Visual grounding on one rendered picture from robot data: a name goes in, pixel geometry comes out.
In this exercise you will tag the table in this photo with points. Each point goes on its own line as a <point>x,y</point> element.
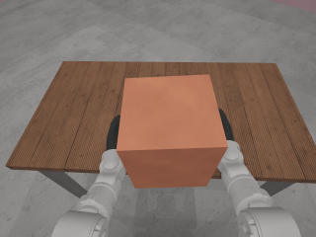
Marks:
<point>69,129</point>

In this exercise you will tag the left robot upper arm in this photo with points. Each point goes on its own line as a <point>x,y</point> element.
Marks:
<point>76,223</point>

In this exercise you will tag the right robot upper arm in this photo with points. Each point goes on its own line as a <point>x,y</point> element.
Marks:
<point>272,221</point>

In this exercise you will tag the robot right hand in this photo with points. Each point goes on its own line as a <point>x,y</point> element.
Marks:
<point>226,125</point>

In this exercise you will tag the right robot forearm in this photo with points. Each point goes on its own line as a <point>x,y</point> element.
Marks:
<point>240,184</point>

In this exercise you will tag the carton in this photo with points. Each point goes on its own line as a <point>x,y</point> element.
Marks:
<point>170,132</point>

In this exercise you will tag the robot left hand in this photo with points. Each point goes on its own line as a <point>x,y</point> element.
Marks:
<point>113,134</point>

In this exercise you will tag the left robot forearm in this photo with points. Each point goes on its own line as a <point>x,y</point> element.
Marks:
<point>104,193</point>

